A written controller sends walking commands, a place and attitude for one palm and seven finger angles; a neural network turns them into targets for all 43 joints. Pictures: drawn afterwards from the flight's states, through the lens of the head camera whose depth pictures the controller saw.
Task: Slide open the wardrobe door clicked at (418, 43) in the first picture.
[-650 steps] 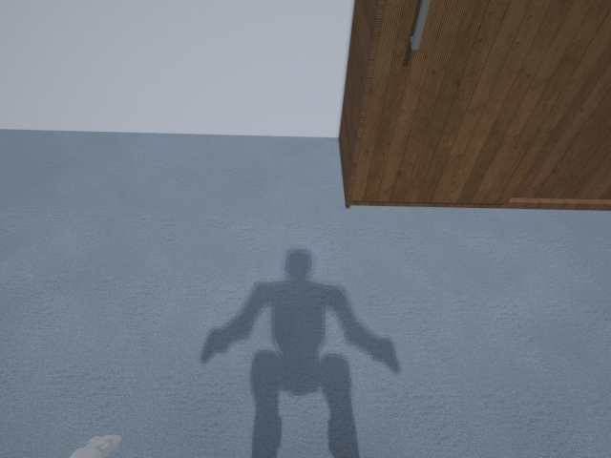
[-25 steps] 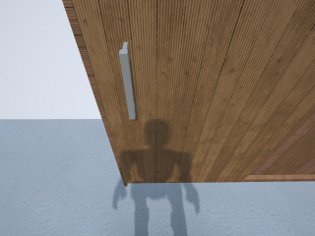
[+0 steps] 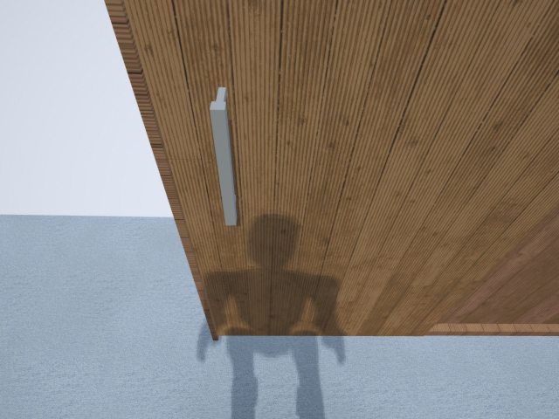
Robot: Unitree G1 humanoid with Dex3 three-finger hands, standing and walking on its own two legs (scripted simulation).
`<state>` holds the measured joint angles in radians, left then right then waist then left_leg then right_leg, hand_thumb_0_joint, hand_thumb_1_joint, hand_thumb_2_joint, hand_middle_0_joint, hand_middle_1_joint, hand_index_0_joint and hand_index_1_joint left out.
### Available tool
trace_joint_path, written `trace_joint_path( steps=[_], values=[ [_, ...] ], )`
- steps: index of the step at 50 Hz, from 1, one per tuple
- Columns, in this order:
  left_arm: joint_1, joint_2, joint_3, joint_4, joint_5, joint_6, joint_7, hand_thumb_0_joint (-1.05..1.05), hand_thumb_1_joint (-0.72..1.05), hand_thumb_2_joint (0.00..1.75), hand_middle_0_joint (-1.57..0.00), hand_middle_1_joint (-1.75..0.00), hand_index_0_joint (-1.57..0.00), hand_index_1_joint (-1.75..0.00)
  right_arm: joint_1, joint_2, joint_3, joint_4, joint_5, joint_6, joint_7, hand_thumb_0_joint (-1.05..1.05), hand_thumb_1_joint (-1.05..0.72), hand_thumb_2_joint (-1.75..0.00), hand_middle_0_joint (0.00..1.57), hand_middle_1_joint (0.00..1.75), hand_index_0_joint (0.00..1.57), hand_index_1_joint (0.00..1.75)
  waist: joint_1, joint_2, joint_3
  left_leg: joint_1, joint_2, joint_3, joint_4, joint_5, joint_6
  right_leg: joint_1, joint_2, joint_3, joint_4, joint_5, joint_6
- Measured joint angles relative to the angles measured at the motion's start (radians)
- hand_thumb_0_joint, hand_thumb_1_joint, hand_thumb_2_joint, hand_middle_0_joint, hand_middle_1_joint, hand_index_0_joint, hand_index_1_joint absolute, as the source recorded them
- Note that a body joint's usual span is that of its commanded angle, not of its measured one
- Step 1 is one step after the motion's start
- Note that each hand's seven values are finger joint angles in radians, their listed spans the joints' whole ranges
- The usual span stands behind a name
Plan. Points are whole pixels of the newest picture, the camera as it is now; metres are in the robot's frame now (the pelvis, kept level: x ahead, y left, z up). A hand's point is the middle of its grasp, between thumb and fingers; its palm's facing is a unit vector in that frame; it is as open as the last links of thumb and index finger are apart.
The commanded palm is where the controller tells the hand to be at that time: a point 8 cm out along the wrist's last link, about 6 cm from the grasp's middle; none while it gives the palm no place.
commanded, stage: look again from close up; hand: left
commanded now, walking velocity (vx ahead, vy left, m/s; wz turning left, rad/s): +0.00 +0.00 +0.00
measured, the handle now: (227, 164) +0.46 +0.12 +0.11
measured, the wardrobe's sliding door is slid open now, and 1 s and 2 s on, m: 0.00 0.00 0.00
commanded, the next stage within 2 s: raise the hand with hooked fingers in 0.76 s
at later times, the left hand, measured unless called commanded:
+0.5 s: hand out of the picture +0.03 +0.20 -0.17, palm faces -0.01 -0.97 -0.24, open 7.4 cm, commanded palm none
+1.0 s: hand (150, 399) +0.16 +0.19 -0.05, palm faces +0.26 -0.95 -0.18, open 7.5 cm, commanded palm +0.10 +0.23 -0.05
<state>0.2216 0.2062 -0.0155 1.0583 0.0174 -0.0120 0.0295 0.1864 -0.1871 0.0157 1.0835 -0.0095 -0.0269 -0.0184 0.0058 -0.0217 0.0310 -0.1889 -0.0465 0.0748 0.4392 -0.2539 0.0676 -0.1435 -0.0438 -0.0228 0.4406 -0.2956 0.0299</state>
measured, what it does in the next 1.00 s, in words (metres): stands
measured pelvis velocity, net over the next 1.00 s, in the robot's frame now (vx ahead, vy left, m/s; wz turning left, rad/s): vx -0.01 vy -0.02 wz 0.04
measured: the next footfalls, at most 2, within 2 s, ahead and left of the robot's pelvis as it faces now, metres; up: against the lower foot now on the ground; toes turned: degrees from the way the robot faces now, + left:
none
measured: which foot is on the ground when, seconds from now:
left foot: down 0.00-1.00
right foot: down 0.00-1.00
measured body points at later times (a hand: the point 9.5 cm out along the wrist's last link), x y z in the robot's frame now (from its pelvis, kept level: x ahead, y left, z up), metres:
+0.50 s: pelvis +0.01 -0.01 +0.00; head +0.02 +0.00 +0.45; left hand +0.04 +0.25 -0.15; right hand +0.04 -0.26 -0.15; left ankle -0.01 +0.07 -0.74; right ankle -0.04 -0.14 -0.74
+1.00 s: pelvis -0.01 -0.02 -0.01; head +0.01 -0.02 +0.44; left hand +0.14 +0.24 -0.04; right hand +0.08 -0.26 -0.13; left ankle -0.01 +0.07 -0.74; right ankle -0.04 -0.14 -0.74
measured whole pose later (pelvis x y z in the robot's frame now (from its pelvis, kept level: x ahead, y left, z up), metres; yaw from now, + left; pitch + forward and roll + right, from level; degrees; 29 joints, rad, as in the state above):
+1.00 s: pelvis -0.01 -0.02 -0.01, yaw +2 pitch +1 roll +2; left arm 0.41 0.20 0.09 0.22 -0.12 -0.07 0.06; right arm 0.31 -0.20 0.00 0.85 0.01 -0.21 -0.05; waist 0.00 -0.03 0.02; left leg -0.25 -0.06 0.04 0.48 -0.24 0.04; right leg -0.23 -0.06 -0.05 0.57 -0.35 -0.01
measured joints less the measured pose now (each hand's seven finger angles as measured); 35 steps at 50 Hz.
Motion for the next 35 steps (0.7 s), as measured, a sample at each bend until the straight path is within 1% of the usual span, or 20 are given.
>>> trace_joint_path(
  steps=[18,35],
  values=[
    [-0.002,0.029,0.010,0.016,-0.002,0.007,-0.001,0.00,0.91,0.89,-0.20,-0.30,-0.20,-0.30,0.011,-0.033,-0.004,0.027,0.000,0.004,-0.007,0.00,-0.91,-0.90,0.20,0.30,0.20,0.30,-0.002,0.003,0.013,0.030,-0.003,-0.004,-0.029,0.005,-0.004,0.027,-0.002,-0.004,-0.019,-0.002,-0.003],
    [0.006,0.014,0.002,0.031,-0.003,0.003,-0.005,0.00,0.91,0.89,-0.20,-0.30,-0.20,-0.30,0.010,-0.021,0.002,0.043,0.001,0.002,-0.004,0.00,-0.91,-0.90,0.20,0.30,0.20,0.30,0.000,-0.001,0.009,0.036,0.005,-0.010,-0.054,0.023,-0.016,0.033,0.008,-0.009,-0.042,0.013,-0.013]
  ],
)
